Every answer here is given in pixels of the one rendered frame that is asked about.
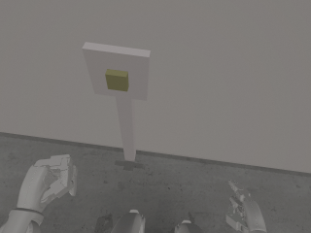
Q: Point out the button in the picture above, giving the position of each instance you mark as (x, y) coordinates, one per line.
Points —
(117, 80)

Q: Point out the robot left thigh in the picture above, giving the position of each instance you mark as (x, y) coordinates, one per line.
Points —
(130, 223)

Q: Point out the robot left forearm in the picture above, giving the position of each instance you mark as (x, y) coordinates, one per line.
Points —
(23, 220)

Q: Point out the robot right hand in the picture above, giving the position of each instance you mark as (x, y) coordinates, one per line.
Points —
(248, 217)

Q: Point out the panel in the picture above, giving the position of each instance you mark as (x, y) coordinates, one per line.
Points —
(136, 63)

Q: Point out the robot left hand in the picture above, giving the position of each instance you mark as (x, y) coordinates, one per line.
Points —
(57, 172)

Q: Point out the left robot shin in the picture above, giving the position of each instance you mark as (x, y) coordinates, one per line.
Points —
(134, 211)

